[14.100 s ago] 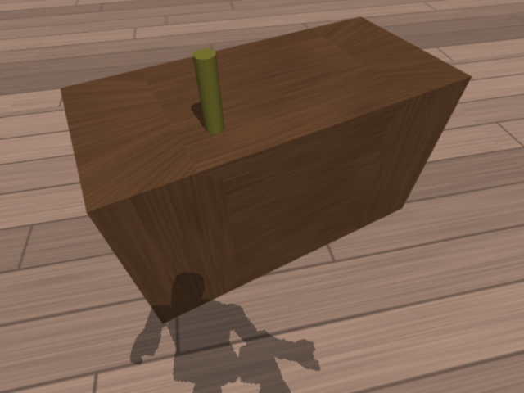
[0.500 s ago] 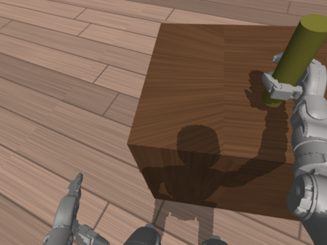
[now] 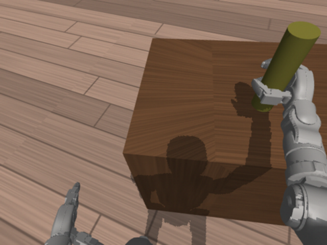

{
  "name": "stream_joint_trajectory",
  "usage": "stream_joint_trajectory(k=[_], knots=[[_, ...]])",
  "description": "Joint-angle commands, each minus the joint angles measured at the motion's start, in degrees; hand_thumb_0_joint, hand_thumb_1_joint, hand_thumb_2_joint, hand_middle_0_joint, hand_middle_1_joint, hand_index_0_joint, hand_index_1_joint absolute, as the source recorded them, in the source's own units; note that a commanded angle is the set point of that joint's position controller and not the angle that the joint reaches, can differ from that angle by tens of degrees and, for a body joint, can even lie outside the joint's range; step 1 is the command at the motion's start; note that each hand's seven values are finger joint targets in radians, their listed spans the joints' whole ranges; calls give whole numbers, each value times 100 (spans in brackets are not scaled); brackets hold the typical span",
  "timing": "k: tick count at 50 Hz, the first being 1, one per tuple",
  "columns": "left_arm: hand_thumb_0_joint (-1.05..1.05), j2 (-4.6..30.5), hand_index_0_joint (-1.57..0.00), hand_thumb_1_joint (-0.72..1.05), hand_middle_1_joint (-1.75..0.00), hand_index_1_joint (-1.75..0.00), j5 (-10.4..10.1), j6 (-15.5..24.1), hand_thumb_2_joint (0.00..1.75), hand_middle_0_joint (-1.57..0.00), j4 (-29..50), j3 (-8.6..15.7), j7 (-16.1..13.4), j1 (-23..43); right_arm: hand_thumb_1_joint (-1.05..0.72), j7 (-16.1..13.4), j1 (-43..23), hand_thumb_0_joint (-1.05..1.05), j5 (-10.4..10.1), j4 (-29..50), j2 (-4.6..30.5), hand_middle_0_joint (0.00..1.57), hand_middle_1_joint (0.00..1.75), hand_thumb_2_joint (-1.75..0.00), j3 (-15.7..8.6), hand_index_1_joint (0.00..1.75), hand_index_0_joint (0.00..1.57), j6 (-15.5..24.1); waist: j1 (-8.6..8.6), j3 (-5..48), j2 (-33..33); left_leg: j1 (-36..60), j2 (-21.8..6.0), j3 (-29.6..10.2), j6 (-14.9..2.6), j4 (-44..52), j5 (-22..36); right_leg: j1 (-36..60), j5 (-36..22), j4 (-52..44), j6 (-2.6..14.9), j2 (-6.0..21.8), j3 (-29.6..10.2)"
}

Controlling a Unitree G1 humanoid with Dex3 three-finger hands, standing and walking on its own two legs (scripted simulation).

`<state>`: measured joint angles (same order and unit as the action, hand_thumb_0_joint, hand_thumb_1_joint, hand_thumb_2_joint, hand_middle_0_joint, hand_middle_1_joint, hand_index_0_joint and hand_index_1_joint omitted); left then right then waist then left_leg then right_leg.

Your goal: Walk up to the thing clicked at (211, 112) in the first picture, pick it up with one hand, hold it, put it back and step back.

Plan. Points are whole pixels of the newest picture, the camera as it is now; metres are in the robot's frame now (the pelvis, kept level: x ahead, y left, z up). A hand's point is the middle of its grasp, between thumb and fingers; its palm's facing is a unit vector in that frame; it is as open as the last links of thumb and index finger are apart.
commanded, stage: lift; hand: right
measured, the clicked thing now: (278, 74) +0.47 -0.19 +0.16
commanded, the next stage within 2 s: hold in 1.06 s
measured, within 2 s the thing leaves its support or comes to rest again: neither
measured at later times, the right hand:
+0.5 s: hand (288, 89) +0.38 -0.17 +0.20, palm faces +0.10 +0.99 -0.01, open 7.2 cm
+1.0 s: hand (301, 94) +0.34 -0.16 +0.23, palm faces +0.11 +0.99 -0.01, open 7.2 cm
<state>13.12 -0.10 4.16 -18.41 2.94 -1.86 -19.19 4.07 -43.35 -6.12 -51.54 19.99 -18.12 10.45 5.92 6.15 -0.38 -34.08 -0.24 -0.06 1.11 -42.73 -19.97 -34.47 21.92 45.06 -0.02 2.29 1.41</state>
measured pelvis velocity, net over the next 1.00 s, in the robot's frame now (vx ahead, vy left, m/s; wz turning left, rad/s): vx -0.02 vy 0.02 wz -0.03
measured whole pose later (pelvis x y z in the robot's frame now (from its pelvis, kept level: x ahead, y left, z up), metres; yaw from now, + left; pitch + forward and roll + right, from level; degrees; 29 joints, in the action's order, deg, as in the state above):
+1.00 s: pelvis -0.02 +0.02 +0.02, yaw -2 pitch -2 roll +0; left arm 13.9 -1.8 7.2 -32.5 4.4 -3.9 -14.9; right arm 4.0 -22.7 -12.2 -6.4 15.2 -14.2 -19.0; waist 0.2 2.7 -2.8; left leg -15.7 -1.2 1.1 0.2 -32.5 -15.4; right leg -15.0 14.9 31.3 -0.9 1.2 0.5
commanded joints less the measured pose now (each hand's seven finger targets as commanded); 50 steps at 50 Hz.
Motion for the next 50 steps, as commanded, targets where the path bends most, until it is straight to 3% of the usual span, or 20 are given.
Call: stream_joint_trajectory(k=[1, 2, 4, 5, 6, 8, 10, 11, 12, 14, 17, 20, 22, 24, 26, 28, 30, 35, 36, 50], knots=[[0, 758, -5, -54, -5, -5, -95, 272, 5, -4, 1041, 331, -64, 636, -50, 32, -2259, 0, -121, 1803, 1147, 135, 140, -128, -69, 140, 136, 245, -199, 2312, -228, 1238, 139, 164, -143, 503, 2012, 1481, -2114, -653, 48, -152, -77], [0, 1207, -5, -54, -5, -5, -77, 275, 5, -4, 1170, 755, -139, 617, -51, -3, -3147, 0, -121, 2723, 1732, 137, 142, -130, -310, 142, 138, 320, -151, 3128, -334, 1499, 130, 133, -139, 441, 2303, 1959, -2420, -600, 39, -135, -77], [0, 744, -4, -54, -5, -5, -70, 219, 5, -4, 535, 432, -91, -111, -49, 45, -2323, 0, -144, 2130, 847, 137, 142, -129, 223, 142, 138, 49, -161, 2398, -539, 1266, 159, 210, -180, 504, 2295, 2124, -2747, -648, -10, -128, -71], [0, 873, -5, -53, -5, -5, -111, 215, 4, -4, 579, 522, -107, -10, -48, 86, -1827, 0, -260, 2035, 627, 135, 140, -128, 272, 140, 136, -66, -190, 1982, -284, 1254, 168, 247, -165, 591, 2177, 1950, -2622, -748, -13, -119, -100], [0, 678, -5, -54, -5, -5, -152, 201, 5, -4, 476, 340, -90, 168, -50, 69, -1123, 0, -253, 1378, 661, 134, 139, -127, 88, 139, 135, -216, -345, 1518, 82, 1340, 135, 242, -142, 655, 2083, 1596, -2327, -815, 42, -139, -69], [0, 909, -4, -54, -5, -5, -125, 225, 5, -4, 923, 513, -141, 650, -52, 5, -2554, 0, -267, 3404, 1399, 138, 142, -129, -157, 142, 139, -83, -347, 2485, -309, 1747, 80, 154, -128, 675, 2206, 1938, -2234, -906, 58, -168, -24], [0, 563, -5, -53, -5, -5, -156, 221, 4, -4, 689, 272, -163, 183, -53, 26, -2179, 0, -339, 3299, 721, 138, 142, -130, 297, 142, 139, -320, -270, 2010, -303, 1531, 103, 185, -142, 784, 2050, 2143, -2108, -974, 50, -178, -7], [0, 818, -4, -53, -5, -5, -176, 206, 4, -4, 440, 499, -213, 56, -52, 19, -1502, 0, -375, 2779, 592, 136, 140, -128, 300, 140, 137, -525, -244, 1518, -105, 1428, 103, 195, -138, 872, 1882, 2018, -1902, -1085, 57, -178, -7], [0, 706, -5, -53, -5, -5, -189, 187, 4, -4, 288, 392, -196, 74, -51, 14, -958, 0, -384, 2503, 672, 135, 140, -128, 150, 140, 136, -652, -383, 1138, 84, 1518, 67, 204, -97, 941, 1778, 1731, -1733, -1144, 90, -197, 3], [0, 688, -5, -54, -5, -5, -171, 221, 4, -4, 564, 348, -200, 487, -51, -13, -1790, 0, -391, 3905, 970, 135, 139, -127, 102, 139, 136, -660, -400, 1696, -123, 1638, 28, 173, -83, 931, 1905, 2021, -1824, -1146, 93, -201, 24], [0, 843, -4, -53, -5, -5, -181, 218, 4, -4, 286, 503, -217, 178, -47, 58, -1006, 0, -450, 3440, 564, 134, 140, -127, 275, 140, 135, -1043, -326, 1221, 66, 1569, 42, 202, -88, 1052, 1796, 2076, -1732, -1285, 98, -189, -3], [0, 878, -4, -53, -5, -4, -191, 302, 4, -4, 352, 502, -238, 579, -50, 68, -1429, 0, -501, 4330, 831, 136, 140, -127, 178, 140, 137, -1148, -425, 1305, -52, 1592, 47, 246, -90, 1134, 1521, 2216, -1483, -1411, 84, -171, -33], [0, 703, -4, -54, -5, -5, -199, 348, 4, -4, 433, 368, -251, 608, -50, 87, -1254, 0, -546, 4365, 559, 136, 140, -127, 314, 140, 137, -1279, -379, 1258, 191, 1690, 14, 217, -61, 1252, 1374, 2226, -1285, -1438, 122, -212, -20], [0, 674, -4, -54, -5, -4, -210, 376, 4, -4, 240, 305, -252, 738, -47, 54, -904, 0, -569, 4394, 740, 135, 139, -125, 128, 139, 136, -1435, -530, 1061, 127, 1768, -9, 219, -54, 1291, 1317, 2131, -1247, -1510, 119, -232, -11], [0, 858, -4, -54, -5, -4, -190, 390, 4, -4, 256, 485, -276, 779, -47, 44, -1061, 0, -546, 4655, 820, 134, 138, -124, 103, 138, 135, -1519, -455, 1219, -1, 1777, -16, 204, -54, 1303, 1408, 2299, -1325, -1511, 112, -239, -6], [0, 699, -4, -54, -5, -4, -183, 413, 5, -4, 62, 329, -256, 722, -48, 58, -910, 0, -569, 4820, 588, 135, 138, -125, 273, 138, 136, -1646, -487, 1054, 36, 1778, -10, 210, -66, 1381, 1250, 2257, -1174, -1588, 114, -243, -8], [0, 870, -4, -54, -4, -4, -193, 442, 5, -4, 70, 470, -266, 871, -50, 32, -628, 0, -583, 4780, 789, 135, 138, -125, 28, 138, 136, -1780, -537, 997, 168, 1828, -4, 238, -56, 1430, 1185, 2266, -1124, -1650, 123, -234, -25], [0, 662, -3, -54, -4, -4, -187, 507, 5, -3, -201, 307, -250, 872, -51, 33, -600, 0, -632, 5347, 640, 136, 139, -126, 137, 139, 137, -1992, -509, 852, 33, 1783, -34, 194, -51, 1570, 956, 2369, -904, -1723, 130, -269, -2], [0, 829, -3, -54, -4, -4, -194, 537, 5, -3, -107, 460, -269, 1016, -51, 20, -551, 0, -643, 5401, 751, 137, 140, -126, 32, 140, 137, -2046, -504, 849, 57, 1785, -36, 204, -39, 1606, 889, 2376, -845, -1750, 135, -269, -15], [0, 812, -3, -55, -4, -4, -192, 673, 5, -4, -502, 438, -229, 1101, -51, 2, -372, 0, -664, 6023, 681, 136, 140, -127, 24, 140, 137, -2703, -541, 841, 72, 1939, -22, 245, -46, 1703, 1077, 2580, -1096, -1853, 137, -266, -64]])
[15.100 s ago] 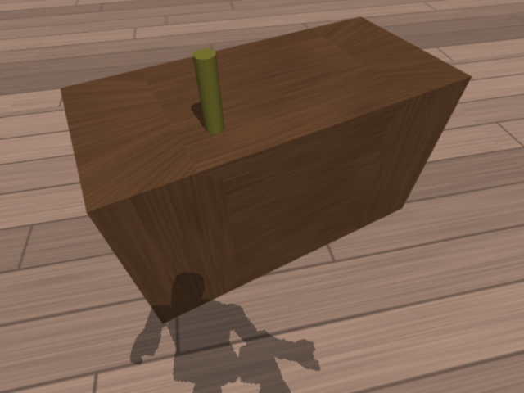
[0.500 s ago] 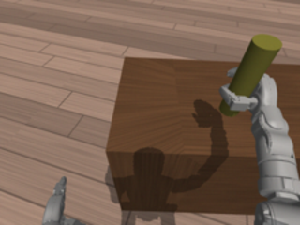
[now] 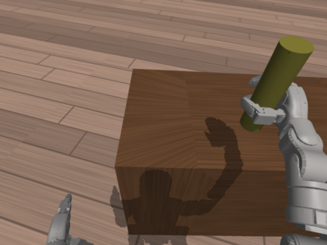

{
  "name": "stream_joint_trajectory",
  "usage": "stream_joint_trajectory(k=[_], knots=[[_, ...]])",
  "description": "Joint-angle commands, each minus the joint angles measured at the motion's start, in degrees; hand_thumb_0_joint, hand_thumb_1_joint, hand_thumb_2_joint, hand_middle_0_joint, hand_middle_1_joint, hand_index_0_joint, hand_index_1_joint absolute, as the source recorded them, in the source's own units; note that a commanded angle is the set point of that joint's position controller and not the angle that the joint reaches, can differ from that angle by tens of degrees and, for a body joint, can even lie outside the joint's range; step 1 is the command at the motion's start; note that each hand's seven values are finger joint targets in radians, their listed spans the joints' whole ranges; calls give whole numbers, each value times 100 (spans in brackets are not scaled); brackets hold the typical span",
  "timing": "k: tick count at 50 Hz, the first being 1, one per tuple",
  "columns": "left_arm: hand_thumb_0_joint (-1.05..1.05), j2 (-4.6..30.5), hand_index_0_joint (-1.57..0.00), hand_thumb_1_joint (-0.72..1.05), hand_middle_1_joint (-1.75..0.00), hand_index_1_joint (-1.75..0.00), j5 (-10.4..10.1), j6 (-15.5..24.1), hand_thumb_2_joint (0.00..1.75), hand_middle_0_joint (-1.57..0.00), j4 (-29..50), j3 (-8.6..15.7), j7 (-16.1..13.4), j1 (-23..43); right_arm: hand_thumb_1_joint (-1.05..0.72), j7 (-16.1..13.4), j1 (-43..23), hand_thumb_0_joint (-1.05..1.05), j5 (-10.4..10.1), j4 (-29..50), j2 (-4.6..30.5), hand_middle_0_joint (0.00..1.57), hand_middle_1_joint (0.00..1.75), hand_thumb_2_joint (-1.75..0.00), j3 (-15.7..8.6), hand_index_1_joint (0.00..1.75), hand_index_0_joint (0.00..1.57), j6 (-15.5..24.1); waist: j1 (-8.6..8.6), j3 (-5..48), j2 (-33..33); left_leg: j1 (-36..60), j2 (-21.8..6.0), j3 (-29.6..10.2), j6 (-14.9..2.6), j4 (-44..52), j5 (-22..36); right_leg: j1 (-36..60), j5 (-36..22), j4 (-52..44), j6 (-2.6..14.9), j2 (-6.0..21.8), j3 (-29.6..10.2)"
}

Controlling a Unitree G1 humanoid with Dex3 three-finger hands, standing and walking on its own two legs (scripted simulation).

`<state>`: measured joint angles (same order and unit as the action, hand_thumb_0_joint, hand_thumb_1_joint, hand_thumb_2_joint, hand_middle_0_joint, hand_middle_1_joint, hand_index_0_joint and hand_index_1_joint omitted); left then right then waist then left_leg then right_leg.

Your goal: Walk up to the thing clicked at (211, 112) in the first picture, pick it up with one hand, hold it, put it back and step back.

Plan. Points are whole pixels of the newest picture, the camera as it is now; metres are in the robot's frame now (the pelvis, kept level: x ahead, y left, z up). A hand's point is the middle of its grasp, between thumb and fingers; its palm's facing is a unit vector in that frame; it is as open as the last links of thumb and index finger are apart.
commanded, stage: lift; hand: right
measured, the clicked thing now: (269, 91) +0.36 -0.18 +0.24
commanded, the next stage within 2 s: hold in 0.06 s
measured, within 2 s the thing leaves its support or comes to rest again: neither
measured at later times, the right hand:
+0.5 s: hand (266, 98) +0.35 -0.18 +0.23, palm faces +0.07 +1.00 -0.02, open 7.2 cm
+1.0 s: hand (269, 103) +0.34 -0.18 +0.23, palm faces +0.08 +1.00 -0.02, open 7.2 cm
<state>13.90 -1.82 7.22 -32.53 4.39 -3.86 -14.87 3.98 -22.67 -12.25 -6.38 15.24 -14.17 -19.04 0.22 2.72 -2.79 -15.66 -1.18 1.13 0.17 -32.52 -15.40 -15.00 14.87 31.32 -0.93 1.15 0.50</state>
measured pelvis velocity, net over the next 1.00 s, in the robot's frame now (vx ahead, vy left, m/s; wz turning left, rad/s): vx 0.01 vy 0.00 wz -0.01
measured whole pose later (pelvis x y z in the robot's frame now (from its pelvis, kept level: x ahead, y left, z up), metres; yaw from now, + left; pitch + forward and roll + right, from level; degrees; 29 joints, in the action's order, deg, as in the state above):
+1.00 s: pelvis +0.01 +0.00 +0.00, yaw -1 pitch -2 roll +0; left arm 13.7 -2.3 9.7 -37.3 5.1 -2.8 -13.0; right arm 5.7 -17.9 -13.8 6.3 15.4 -15.9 -29.2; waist -0.7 2.9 -3.6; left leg -12.7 -1.5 1.9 0.4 -30.6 -15.7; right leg -12.5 15.0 29.8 -0.8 0.8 -0.2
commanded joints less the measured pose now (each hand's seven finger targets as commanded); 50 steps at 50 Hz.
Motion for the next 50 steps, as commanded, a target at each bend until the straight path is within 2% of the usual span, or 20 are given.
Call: stream_joint_trajectory(k=[1, 9, 11, 13, 16, 17, 19, 21, 22, 26, 30, 31, 35, 37, 38, 40, 42, 46, 47, 50], knots=[[0, 623, -3, -55, -4, -5, -34, 368, 5, -4, 809, 193, 1, 699, -51, 24, -2327, 0, -69, 1397, 1094, 137, 141, -128, -364, 141, 138, 187, -17, 1064, 309, 125, 77, 136, 46, 678, 653, 574, -416, -499, 226, -155, 23], [0, 680, -4, -55, -5, -5, -55, 422, 5, -4, 838, 254, 14, 675, -52, 44, -2277, 0, -94, 1661, 1126, 138, 143, -130, -414, 143, 139, -2, 14, 1173, 299, 218, 106, 188, 25, 649, 966, 756, -783, -513, 199, -116, -21], [0, 926, -4, -55, -5, -5, -54, 451, 5, -4, 861, 514, -4, 750, -51, 42, -2407, 0, -103, 1860, 1217, 137, 141, -129, -456, 141, 138, -32, 54, 1166, 232, 179, 109, 195, 17, 661, 889, 799, -713, -537, 188, -105, -21], [0, 591, -4, -55, -4, -5, -48, 444, 5, -4, 745, 170, 58, 720, -52, 69, -2284, 0, -102, 1878, 1119, 135, 140, -127, -432, 140, 137, -82, -62, 1162, 210, 265, 80, 174, 11, 697, 877, 711, -712, -544, 204, -141, -5], [0, 655, -4, -55, -5, -5, -51, 461, 5, -4, 644, 246, 51, 826, -51, 103, -2198, 0, -121, 1867, 1185, 136, 140, -128, -503, 140, 137, -172, -68, 1180, 266, 294, 73, 163, 20, 705, 927, 727, -751, -537, 212, -151, -1], [0, 819, -4, -55, -5, -5, -59, 482, 5, -4, 797, 395, 34, 904, -52, 104, -2337, 0, -121, 1978, 1206, 136, 141, -129, -471, 141, 138, -189, 15, 1134, 292, 229, 94, 185, 21, 725, 841, 747, -671, -568, 208, -133, -15], [0, 671, -4, -55, -5, -5, -55, 490, 5, -4, 644, 262, 51, 890, -52, 148, -2297, 0, -143, 2108, 1202, 135, 140, -128, -495, 140, 136, -230, -91, 1104, 213, 290, 74, 177, 14, 741, 742, 688, -588, -568, 210, -150, -20], [0, 618, -4, -55, -5, -5, -80, 491, 5, -4, 553, 240, 64, 884, -53, 159, -2161, 0, -166, 1965, 1182, 136, 140, -128, -521, 140, 137, -312, -80, 1033, 235, 278, 86, 179, 25, 739, 785, 673, -623, -571, 212, -152, -16], [0, 802, -4, -55, -5, -5, -65, 493, 5, -4, 580, 414, 54, 939, -51, 154, -2148, 0, -153, 2013, 1225, 135, 140, -128, -547, 140, 137, -350, -55, 1183, 171, 310, 76, 176, 15, 715, 887, 743, -722, -564, 206, -155, -20], [0, 657, -4, -56, -5, -5, -84, 487, 6, -4, 662, 237, 78, 985, -52, 199, -2038, 0, -196, 2192, 1146, 135, 139, -127, -535, 139, 136, -453, -111, 1119, 407, 351, 61, 185, 40, 743, 964, 722, -826, -521, 229, -174, -13], [0, 809, -4, -55, -4, -5, -86, 508, 5, -5, 623, 379, 73, 1048, -51, 186, -2046, 0, -200, 2351, 1227, 135, 140, -128, -595, 140, 136, -537, -79, 1092, 257, 291, 61, 170, 34, 757, 873, 758, -727, -554, 220, -179, -3], [0, 667, -4, -55, -5, -5, -95, 490, 5, -4, 466, 289, 99, 876, -52, 190, -1976, 0, -210, 2314, 1166, 135, 139, -127, -563, 139, 137, -551, -69, 1050, 172, 290, 91, 203, 14, 738, 880, 781, -756, -582, 202, -148, -27], [0, 741, -4, -55, -5, -5, -96, 496, 5, -5, 618, 361, 85, 875, -54, 169, -1852, 0, -212, 2397, 1144, 137, 140, -128, -555, 140, 138, -590, -32, 1108, 365, 335, 73, 202, 39, 737, 1002, 790, -853, -545, 227, -169, -20], [0, 602, -4, -55, -5, -5, -92, 484, 5, -5, 485, 223, 106, 818, -52, 165, -1884, 0, -232, 2425, 1113, 136, 141, -129, -557, 141, 137, -610, -58, 1015, 315, 342, 55, 188, 39, 742, 1069, 768, -924, -527, 226, -179, -10], [0, 724, -4, -55, -5, -5, -93, 511, 5, -5, 590, 355, 80, 943, -51, 146, -1985, 0, -221, 2531, 1234, 136, 140, -128, -636, 140, 137, -593, -75, 1095, 280, 357, 54, 182, 41, 730, 1081, 801, -943, -510, 222, -178, -17], [0, 574, -4, -55, -5, -5, -91, 500, 6, -5, 431, 219, 107, 927, -54, 160, -1813, 0, -205, 2526, 1121, 136, 140, -128, -535, 140, 137, -605, -120, 994, 133, 340, 61, 192, 24, 717, 1023, 715, -902, -540, 206, -182, -26], [0, 736, -4, -55, -5, -5, -92, 523, 5, -5, 556, 357, 85, 834, -52, 179, -1691, 0, -211, 2495, 1075, 136, 141, -129, -529, 141, 138, -627, -26, 1145, 340, 352, 68, 199, 36, 712, 1118, 858, -1000, -515, 222, -157, -31], [0, 595, -5, -55, -5, -5, -94, 546, 5, -5, 382, 225, 96, 940, -55, 196, -1797, 0, -224, 2437, 1086, 137, 141, -129, -521, 141, 138, -597, -68, 939, 183, 291, 90, 209, 22, 726, 934, 736, -821, -569, 200, -149, -59], [0, 724, -5, -55, -5, -5, -77, 560, 5, -5, 433, 357, 88, 934, -53, 196, -1819, 0, -211, 2654, 1137, 137, 142, -130, -554, 142, 138, -581, -69, 1111, 173, 331, 80, 218, 10, 710, 955, 800, -869, -566, 191, -142, -69], [0, 717, -5, -55, -5, -5, -53, 591, 6, -5, 503, 327, 74, 980, -53, 161, -1892, 0, -186, 2645, 1102, 136, 141, -129, -512, 141, 138, -584, -45, 1185, 261, 370, 54, 198, 23, 714, 1026, 838, -901, -519, 213, -172, -42]])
